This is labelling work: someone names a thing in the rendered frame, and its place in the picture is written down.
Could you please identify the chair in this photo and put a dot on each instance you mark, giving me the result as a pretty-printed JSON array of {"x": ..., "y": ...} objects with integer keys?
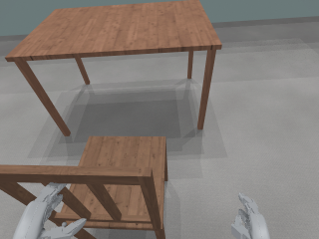
[{"x": 118, "y": 184}]

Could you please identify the robot left hand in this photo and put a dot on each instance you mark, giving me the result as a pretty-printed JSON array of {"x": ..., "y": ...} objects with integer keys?
[{"x": 37, "y": 213}]

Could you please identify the table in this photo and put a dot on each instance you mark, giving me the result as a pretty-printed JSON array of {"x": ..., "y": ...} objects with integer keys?
[{"x": 119, "y": 30}]

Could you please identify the robot right hand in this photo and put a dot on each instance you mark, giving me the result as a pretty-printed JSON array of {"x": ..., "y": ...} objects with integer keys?
[{"x": 255, "y": 223}]

